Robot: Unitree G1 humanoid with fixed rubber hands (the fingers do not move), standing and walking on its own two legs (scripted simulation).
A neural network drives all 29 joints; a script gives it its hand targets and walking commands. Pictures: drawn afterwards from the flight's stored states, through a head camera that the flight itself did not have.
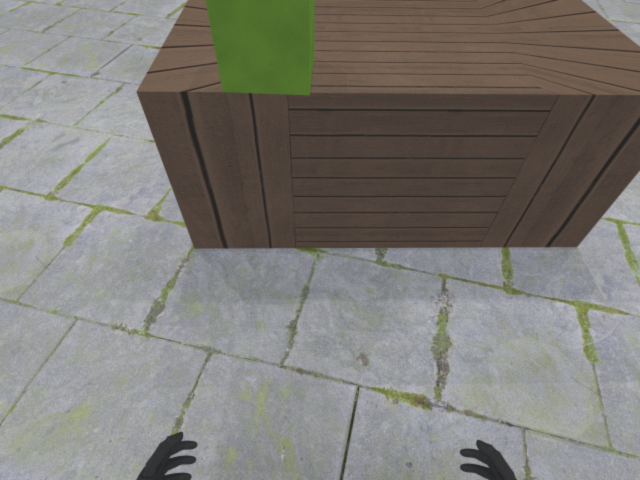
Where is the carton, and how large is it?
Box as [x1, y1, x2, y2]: [206, 0, 314, 94]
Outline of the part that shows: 206,0 223,91 309,94 313,63 314,0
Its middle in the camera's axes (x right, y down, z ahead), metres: -0.15 -0.57 +1.03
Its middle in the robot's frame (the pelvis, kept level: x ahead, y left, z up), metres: +1.16 +0.18 +0.06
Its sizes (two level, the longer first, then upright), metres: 0.239 0.234 0.272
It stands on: a pedestal, 0.68 m high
